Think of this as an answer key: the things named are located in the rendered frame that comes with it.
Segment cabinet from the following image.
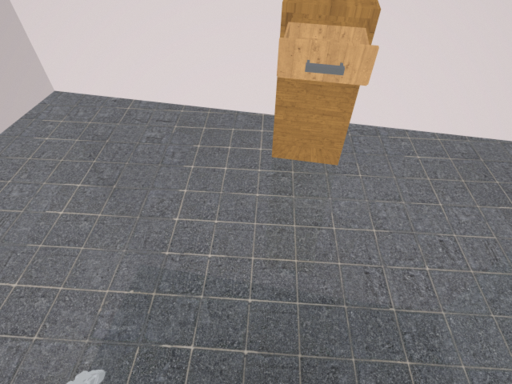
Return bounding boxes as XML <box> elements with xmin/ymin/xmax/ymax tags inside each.
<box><xmin>272</xmin><ymin>0</ymin><xmax>381</xmax><ymax>165</ymax></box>

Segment handle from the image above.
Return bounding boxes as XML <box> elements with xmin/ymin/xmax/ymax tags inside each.
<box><xmin>305</xmin><ymin>60</ymin><xmax>345</xmax><ymax>75</ymax></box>

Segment drawer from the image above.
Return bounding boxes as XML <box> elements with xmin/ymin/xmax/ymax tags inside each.
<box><xmin>277</xmin><ymin>22</ymin><xmax>379</xmax><ymax>86</ymax></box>

